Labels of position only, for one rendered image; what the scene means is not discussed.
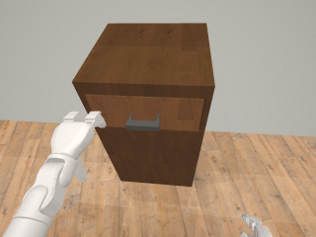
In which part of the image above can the robot right hand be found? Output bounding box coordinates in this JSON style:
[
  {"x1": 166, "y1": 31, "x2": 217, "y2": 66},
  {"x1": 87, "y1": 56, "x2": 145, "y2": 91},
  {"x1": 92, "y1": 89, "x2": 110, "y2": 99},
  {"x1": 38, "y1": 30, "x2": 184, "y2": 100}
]
[{"x1": 241, "y1": 213, "x2": 273, "y2": 237}]

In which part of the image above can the left robot forearm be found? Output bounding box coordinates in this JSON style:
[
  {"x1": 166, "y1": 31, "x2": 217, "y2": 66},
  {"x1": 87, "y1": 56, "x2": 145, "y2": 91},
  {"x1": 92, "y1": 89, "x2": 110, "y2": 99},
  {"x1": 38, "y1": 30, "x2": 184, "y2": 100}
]
[{"x1": 2, "y1": 153, "x2": 78, "y2": 237}]

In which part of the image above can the drawer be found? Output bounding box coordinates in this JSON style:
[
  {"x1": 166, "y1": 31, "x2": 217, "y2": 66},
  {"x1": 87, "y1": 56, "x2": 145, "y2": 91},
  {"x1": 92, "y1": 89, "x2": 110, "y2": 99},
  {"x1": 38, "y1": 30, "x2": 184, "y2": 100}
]
[{"x1": 85, "y1": 94, "x2": 204, "y2": 131}]

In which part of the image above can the handle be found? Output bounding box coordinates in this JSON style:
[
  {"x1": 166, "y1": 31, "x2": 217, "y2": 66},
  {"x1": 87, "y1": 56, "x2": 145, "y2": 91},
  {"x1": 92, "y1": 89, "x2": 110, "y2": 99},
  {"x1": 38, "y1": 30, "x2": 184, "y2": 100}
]
[{"x1": 125, "y1": 113, "x2": 160, "y2": 132}]

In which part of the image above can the robot left hand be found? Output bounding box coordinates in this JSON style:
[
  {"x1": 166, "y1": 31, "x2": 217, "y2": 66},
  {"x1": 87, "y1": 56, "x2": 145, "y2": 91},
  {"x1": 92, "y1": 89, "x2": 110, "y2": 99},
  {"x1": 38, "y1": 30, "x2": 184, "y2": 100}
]
[{"x1": 50, "y1": 111, "x2": 107, "y2": 182}]

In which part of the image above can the cabinet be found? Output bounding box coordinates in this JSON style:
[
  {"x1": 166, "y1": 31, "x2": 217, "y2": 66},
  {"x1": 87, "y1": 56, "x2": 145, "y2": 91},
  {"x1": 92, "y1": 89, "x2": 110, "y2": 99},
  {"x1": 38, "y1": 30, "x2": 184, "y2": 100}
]
[{"x1": 72, "y1": 23, "x2": 215, "y2": 187}]

